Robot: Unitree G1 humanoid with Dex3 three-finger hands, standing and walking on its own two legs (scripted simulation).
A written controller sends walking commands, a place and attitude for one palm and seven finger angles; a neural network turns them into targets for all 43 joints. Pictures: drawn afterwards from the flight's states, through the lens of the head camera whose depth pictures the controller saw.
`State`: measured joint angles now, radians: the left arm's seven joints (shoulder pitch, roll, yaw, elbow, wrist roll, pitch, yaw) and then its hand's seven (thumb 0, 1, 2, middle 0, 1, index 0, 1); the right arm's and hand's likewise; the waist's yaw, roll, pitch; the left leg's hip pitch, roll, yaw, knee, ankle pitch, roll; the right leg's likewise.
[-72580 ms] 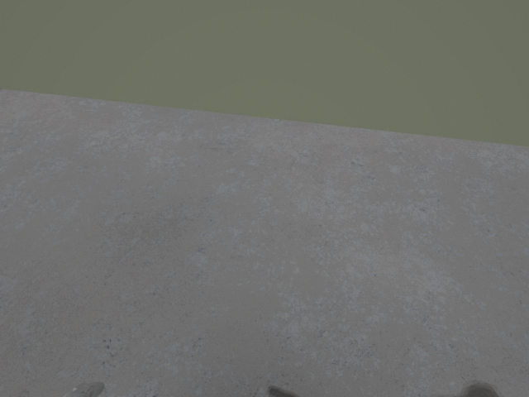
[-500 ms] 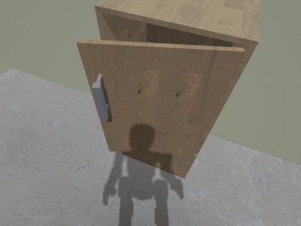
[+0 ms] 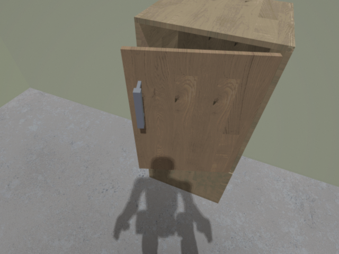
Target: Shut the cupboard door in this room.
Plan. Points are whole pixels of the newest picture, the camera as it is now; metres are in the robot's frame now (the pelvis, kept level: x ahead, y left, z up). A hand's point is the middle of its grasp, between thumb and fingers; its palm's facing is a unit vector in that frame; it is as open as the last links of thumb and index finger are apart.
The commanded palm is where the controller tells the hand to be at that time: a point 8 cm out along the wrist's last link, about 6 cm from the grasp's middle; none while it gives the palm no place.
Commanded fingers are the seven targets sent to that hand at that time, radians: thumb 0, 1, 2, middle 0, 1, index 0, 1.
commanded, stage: come to a stop and stand still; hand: left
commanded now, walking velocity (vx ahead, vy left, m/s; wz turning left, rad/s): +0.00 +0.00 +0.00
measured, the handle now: (140, 105) +0.53 +0.13 +0.05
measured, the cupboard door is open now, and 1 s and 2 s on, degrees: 20 20 20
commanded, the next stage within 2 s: look again from close up in 0.20 s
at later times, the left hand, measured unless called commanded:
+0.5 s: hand out of the picture -0.02 +0.16 -0.18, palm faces +0.02 -0.99 -0.15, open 7.4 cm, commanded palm none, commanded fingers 0.00 0.90 0.90 -0.20 -0.30 -0.20 -0.30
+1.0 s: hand out of the picture +0.02 +0.14 -0.17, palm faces +0.01 -0.99 -0.16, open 7.4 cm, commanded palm none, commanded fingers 0.00 0.90 0.90 -0.20 -0.30 -0.20 -0.30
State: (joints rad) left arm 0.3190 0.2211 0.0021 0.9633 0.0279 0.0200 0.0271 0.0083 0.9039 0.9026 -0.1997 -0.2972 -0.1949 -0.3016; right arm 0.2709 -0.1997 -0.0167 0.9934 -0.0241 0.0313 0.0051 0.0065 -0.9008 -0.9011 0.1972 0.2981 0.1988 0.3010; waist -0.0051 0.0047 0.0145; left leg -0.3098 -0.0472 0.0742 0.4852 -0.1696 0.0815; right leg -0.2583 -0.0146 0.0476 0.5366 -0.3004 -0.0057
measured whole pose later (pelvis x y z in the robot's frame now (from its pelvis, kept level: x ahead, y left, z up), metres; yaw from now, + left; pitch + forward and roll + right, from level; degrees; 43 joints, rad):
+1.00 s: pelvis +0.03 -0.02 +0.00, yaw +0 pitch +0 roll +0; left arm 0.34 0.16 -0.01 1.08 0.02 -0.01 0.03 0.01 0.90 0.90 -0.20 -0.30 -0.19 -0.30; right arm 0.28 -0.14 -0.01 1.11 -0.02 0.00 -0.01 0.01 -0.91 -0.90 0.20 0.30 0.20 0.30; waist -0.01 -0.03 0.01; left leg -0.27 -0.03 0.06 0.45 -0.18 0.05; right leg -0.21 0.01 0.06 0.48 -0.27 0.00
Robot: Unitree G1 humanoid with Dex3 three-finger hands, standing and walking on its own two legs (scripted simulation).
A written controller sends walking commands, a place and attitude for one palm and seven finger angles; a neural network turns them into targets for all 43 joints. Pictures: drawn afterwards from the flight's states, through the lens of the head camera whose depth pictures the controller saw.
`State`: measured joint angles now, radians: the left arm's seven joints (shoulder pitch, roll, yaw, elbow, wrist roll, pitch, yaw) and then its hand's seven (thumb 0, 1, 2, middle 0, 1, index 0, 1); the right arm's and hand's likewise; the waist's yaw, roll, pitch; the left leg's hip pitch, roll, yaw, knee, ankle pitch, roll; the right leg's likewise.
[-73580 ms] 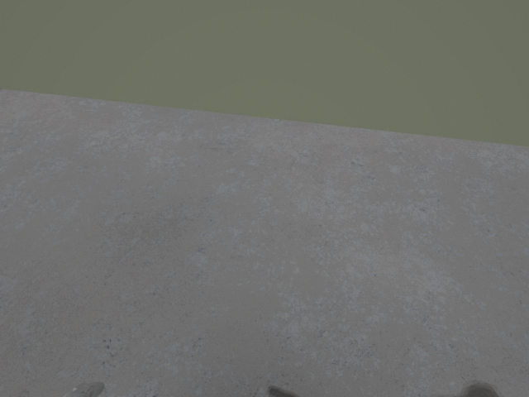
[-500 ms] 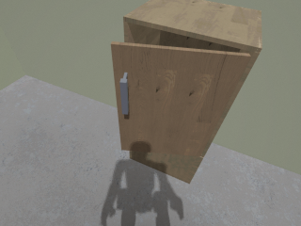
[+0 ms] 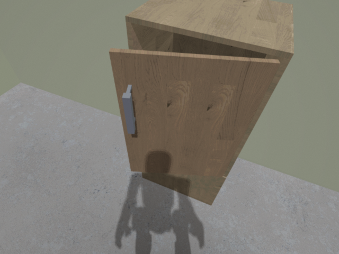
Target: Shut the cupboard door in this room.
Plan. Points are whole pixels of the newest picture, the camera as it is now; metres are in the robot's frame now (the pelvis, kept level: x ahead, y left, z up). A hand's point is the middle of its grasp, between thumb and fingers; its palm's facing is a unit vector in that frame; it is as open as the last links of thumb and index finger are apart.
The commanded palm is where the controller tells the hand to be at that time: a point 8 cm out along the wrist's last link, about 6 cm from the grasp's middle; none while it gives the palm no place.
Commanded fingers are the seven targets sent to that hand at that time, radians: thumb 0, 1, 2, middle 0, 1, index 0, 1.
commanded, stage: come to a stop and stand still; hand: left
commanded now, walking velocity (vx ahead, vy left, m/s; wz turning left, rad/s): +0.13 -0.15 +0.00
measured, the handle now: (130, 110) +0.49 +0.15 +0.04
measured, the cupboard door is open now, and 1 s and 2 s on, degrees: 20 20 20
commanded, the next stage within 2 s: none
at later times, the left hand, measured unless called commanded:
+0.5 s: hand out of the picture +0.04 +0.15 -0.18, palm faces +0.02 -0.98 -0.19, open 7.4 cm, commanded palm none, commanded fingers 0.00 0.90 0.90 -0.20 -0.30 -0.20 -0.30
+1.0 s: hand out of the picture -0.03 +0.25 -0.18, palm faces +0.01 -0.97 -0.25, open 7.4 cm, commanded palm none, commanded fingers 0.00 0.90 0.90 -0.20 -0.30 -0.20 -0.30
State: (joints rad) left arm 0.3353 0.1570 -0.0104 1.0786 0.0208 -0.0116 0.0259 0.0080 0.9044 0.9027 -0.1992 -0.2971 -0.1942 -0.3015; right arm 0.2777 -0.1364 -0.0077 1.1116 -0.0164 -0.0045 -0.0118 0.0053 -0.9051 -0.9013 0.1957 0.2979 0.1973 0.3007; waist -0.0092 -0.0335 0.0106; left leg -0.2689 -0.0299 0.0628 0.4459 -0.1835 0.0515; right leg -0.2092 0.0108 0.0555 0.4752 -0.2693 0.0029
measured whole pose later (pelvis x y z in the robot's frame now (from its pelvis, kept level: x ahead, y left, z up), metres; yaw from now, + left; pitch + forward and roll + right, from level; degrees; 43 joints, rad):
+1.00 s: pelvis -0.04 +0.04 -0.01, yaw +0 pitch -2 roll -1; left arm 0.34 0.23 0.00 0.98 0.03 0.02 0.03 0.01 0.90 0.90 -0.20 -0.30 -0.19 -0.30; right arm 0.25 -0.20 -0.02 0.98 -0.02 0.04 0.01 0.01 -0.90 -0.90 0.20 0.30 0.20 0.30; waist 0.00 0.01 0.01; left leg -0.31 -0.07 0.07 0.48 -0.15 0.11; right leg -0.25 -0.02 0.07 0.54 -0.33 -0.02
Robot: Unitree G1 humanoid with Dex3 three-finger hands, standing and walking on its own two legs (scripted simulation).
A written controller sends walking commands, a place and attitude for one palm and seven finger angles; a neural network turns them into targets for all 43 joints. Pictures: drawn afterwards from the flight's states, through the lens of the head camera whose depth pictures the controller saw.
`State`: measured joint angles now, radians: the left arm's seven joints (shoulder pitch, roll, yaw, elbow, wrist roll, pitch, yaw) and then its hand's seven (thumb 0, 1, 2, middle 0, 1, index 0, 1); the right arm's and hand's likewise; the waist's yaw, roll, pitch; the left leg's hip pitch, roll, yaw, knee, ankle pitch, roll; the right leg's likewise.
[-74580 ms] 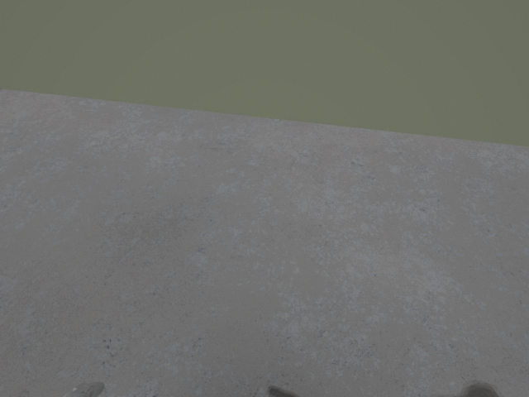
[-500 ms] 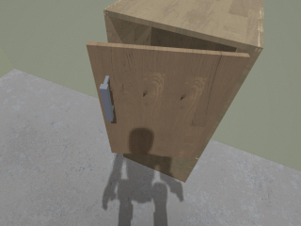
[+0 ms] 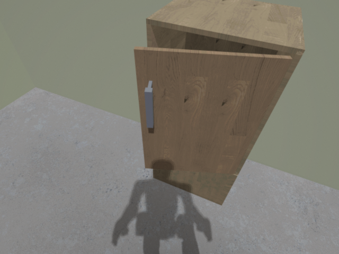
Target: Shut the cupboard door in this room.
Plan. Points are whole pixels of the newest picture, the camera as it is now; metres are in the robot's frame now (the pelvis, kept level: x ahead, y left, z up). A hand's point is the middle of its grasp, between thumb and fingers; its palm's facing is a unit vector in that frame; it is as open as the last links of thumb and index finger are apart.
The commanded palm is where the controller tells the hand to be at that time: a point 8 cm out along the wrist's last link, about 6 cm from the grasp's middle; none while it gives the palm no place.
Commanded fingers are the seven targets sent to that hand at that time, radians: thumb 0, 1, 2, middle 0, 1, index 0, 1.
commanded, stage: come to a stop and stand still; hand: left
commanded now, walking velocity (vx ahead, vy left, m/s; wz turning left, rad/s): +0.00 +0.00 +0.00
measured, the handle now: (150, 104) +0.54 +0.10 +0.05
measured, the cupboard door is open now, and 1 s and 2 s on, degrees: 20 20 20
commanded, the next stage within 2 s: look again from close up in 1.14 s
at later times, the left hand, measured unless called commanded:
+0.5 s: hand out of the picture -0.07 +0.18 -0.20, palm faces +0.07 -0.99 -0.14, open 7.4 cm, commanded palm none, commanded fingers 0.00 0.90 0.90 -0.20 -0.30 -0.20 -0.30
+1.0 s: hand out of the picture -0.13 +0.21 -0.18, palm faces +0.01 -0.99 -0.13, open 7.4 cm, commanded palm none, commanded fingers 0.00 0.90 0.90 -0.20 -0.30 -0.20 -0.30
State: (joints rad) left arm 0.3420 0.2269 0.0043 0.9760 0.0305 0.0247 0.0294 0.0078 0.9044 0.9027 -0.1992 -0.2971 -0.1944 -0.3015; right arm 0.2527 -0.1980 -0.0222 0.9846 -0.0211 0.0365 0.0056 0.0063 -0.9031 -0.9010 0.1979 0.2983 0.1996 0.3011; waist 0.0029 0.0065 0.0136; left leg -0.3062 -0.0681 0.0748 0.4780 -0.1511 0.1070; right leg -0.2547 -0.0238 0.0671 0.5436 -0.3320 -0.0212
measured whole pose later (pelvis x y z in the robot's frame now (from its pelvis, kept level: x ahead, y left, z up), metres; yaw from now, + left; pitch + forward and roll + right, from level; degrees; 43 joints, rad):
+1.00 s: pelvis -0.12 +0.04 +0.00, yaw -1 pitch -1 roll +0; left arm 0.37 0.17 0.04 1.04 0.03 0.03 0.01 0.01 0.90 0.90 -0.20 -0.30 -0.19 -0.30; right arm 0.44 -0.13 -0.02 1.09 -0.03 0.01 -0.02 0.01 -0.91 -0.90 0.19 0.30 0.20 0.30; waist -0.02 -0.07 -0.01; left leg -0.26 -0.02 0.05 0.51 -0.24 0.06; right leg -0.33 0.00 -0.02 0.78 -0.42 -0.04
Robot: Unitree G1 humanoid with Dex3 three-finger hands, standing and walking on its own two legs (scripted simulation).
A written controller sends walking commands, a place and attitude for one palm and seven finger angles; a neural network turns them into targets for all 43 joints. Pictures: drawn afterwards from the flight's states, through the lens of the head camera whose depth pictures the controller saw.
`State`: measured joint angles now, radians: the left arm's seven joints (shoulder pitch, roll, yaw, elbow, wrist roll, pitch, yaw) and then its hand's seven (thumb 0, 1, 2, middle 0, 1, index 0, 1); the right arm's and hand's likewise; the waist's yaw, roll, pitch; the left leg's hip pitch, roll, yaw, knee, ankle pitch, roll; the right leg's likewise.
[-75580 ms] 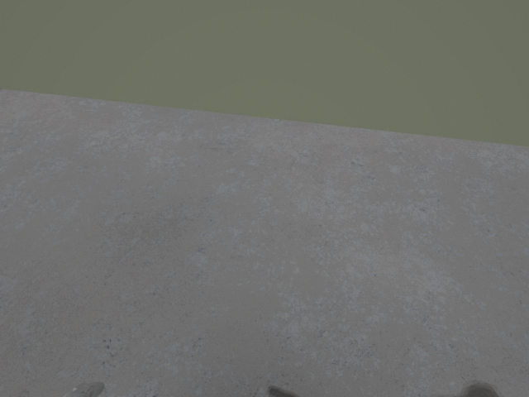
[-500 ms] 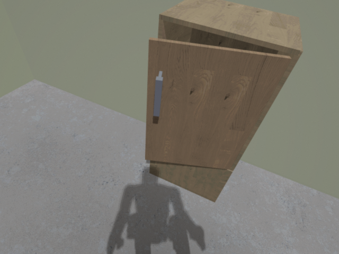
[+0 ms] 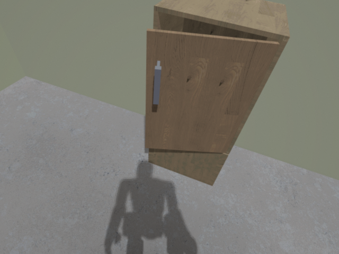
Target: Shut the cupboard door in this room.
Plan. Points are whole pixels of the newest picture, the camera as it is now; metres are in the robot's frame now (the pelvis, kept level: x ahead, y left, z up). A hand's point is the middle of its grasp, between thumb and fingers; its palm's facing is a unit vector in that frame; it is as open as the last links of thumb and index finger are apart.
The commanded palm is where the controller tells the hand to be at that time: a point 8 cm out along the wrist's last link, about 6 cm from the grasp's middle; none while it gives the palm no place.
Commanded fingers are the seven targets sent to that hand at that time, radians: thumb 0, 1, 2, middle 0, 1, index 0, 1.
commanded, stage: come to a stop and stand still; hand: left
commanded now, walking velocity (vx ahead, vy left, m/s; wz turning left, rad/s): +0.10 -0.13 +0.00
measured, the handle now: (157, 83) +0.66 +0.07 +0.05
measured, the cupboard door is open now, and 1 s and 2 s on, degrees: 20 20 20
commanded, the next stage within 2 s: look again from close up in 0.14 s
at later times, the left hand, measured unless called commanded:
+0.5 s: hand out of the picture +0.04 +0.14 -0.18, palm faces +0.02 -0.99 -0.17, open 7.3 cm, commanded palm none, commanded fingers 0.00 0.90 0.90 -0.20 -0.30 -0.20 -0.30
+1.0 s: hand (102, 247) +0.16 +0.16 -0.08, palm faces +0.22 -0.95 -0.24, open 7.2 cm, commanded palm +0.15 +0.17 -0.06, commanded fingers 0.00 0.90 0.90 -0.33 -0.44 -0.33 -0.44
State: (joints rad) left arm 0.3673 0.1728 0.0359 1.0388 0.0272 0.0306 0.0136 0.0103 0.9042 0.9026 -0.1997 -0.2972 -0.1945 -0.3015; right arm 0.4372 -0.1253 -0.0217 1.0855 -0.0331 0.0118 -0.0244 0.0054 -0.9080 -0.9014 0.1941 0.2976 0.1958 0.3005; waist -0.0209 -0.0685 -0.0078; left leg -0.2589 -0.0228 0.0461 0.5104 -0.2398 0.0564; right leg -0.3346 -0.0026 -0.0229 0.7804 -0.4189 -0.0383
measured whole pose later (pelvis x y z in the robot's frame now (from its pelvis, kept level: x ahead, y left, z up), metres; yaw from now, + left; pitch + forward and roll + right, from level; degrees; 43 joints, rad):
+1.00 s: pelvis +0.05 -0.04 -0.01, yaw +1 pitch +1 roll +1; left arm 0.55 0.21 0.00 0.24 -0.13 0.01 0.14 0.06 0.96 0.90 -0.22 -0.32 -0.21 -0.32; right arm 0.34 -0.19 0.00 0.87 0.04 -0.28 -0.08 0.01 -0.92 -0.90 0.20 0.30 0.20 0.30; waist -0.02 0.00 -0.01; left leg -0.26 0.00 0.03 0.56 -0.32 -0.01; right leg -0.27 -0.05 -0.06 0.61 -0.37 0.00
